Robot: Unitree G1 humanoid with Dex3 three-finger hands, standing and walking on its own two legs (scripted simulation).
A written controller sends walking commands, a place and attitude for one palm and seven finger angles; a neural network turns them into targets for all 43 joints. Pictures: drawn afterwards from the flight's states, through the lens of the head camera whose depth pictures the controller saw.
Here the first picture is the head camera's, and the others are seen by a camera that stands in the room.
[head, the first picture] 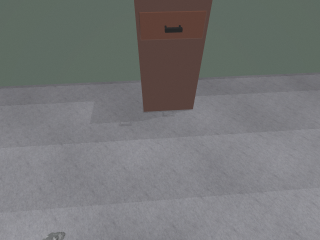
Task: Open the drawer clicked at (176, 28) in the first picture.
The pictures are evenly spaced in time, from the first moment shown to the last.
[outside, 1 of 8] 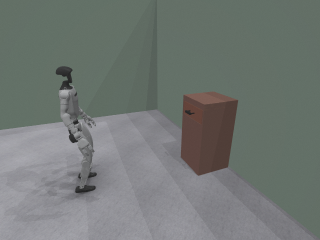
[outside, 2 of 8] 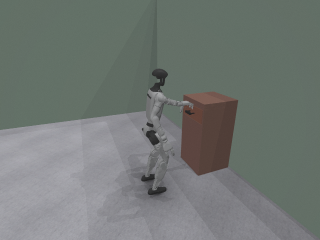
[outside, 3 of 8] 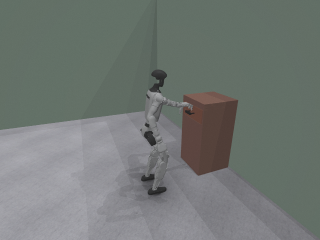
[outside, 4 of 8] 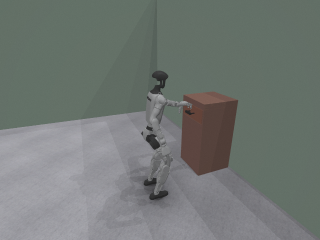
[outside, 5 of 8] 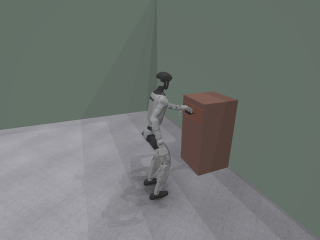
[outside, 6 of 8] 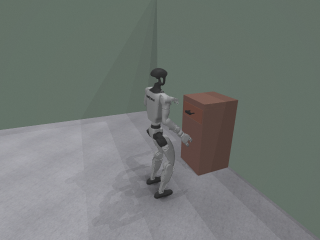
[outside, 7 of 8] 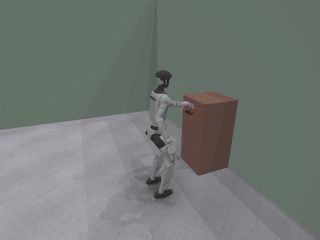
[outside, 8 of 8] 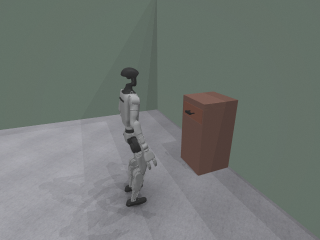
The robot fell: no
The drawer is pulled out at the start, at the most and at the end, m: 0.00 0.00 0.00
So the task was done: no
